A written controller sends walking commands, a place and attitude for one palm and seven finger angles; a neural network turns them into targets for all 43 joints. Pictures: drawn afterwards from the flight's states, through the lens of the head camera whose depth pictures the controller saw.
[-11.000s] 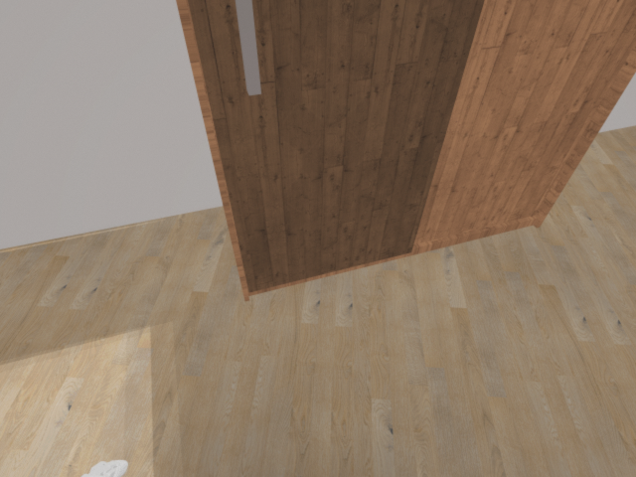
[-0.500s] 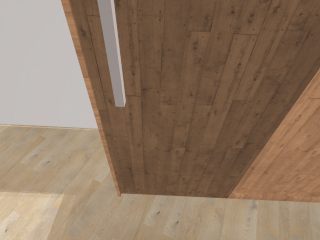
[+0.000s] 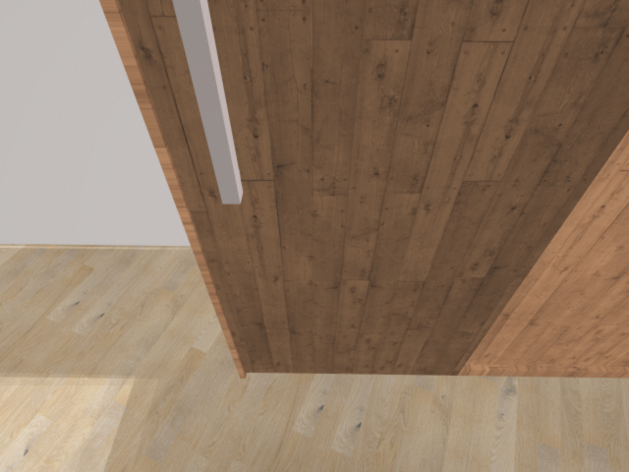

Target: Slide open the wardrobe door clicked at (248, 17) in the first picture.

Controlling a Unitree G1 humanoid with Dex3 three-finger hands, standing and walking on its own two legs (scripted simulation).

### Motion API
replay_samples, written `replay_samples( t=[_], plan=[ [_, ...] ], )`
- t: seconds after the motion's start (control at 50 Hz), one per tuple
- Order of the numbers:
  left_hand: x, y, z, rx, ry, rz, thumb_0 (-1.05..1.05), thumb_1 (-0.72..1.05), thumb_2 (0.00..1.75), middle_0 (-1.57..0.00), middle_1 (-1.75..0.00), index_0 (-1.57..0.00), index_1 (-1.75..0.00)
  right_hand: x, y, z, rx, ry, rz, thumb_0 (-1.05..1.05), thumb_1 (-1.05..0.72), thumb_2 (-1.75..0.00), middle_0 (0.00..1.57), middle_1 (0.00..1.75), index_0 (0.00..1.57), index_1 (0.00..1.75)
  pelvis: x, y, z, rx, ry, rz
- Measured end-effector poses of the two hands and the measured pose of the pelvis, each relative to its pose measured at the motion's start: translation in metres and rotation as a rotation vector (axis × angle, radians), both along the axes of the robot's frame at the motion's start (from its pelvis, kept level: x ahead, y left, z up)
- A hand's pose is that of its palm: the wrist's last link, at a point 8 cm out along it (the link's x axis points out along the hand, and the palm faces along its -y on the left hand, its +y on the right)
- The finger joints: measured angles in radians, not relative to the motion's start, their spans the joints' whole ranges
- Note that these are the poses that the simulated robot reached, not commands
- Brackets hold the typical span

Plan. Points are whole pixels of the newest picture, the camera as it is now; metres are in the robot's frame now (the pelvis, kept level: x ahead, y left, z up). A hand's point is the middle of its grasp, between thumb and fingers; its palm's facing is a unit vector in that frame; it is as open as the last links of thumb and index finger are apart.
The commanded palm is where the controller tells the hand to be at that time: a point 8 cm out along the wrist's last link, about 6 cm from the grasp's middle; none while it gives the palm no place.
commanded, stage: look again from close up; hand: left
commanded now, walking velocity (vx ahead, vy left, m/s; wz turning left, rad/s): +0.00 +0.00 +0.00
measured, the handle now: (216, 96) +0.51 +0.15 +0.24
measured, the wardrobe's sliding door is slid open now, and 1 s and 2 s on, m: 0.00 0.00 0.00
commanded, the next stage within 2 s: raise the hand with hooked fingers in 0.68 s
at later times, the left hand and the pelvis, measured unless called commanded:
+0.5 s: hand out of the picture +0.04 +0.19 -0.17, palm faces -0.02 -0.98 -0.21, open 7.3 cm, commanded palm none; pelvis +0.03 +0.01 +0.01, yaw -2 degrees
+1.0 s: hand (173, 376) +0.22 +0.18 +0.03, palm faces +0.17 -0.98 -0.10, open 7.7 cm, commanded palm +0.13 +0.23 -0.02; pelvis -0.01 +0.00 -0.01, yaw +2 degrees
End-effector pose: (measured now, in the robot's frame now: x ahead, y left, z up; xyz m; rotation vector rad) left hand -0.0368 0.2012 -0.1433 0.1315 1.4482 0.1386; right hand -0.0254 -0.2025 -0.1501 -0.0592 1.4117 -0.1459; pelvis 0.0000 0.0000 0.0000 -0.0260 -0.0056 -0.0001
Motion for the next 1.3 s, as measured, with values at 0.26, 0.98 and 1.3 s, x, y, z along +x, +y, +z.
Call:
replay_samples(
  t=[0.26, 0.98, 1.3],
  plan=[
    [0.069, 0.032, 0.006, 0.047, -0.127, -0.044, 0.00, 0.92, 0.89, -0.20, -0.30, -0.20, -0.30, 0.037, -0.007, 0.008, -0.049, -0.054, 0.024, 0.02, -0.93, -0.90, 0.20, 0.30, 0.20, 0.30, 0.018, 0.011, 0.003, 0.028, 0.004, -0.022],
    [0.222, 0.033, 0.171, 0.085, -1.182, -0.020, 0.01, 0.84, 0.86, -0.20, -0.35, -0.20, -0.35, 0.136, -0.030, 0.043, -0.107, -0.607, 0.158, 0.01, -0.91, -0.90, 0.20, 0.30, 0.20, 0.30, -0.003, 0.000, -0.004, 0.042, 0.017, 0.038],
    [0.139, 0.052, 0.160, 0.063, -1.404, 0.014, 0.01, 0.49, 0.72, -0.23, -0.56, -0.23, -0.57, 0.209, -0.068, 0.076, -0.199, -0.924, 0.292, 0.01, -0.91, -0.90, 0.20, 0.30, 0.20, 0.30, -0.031, -0.036, -0.043, -0.006, 0.061, 0.062]
  ],
)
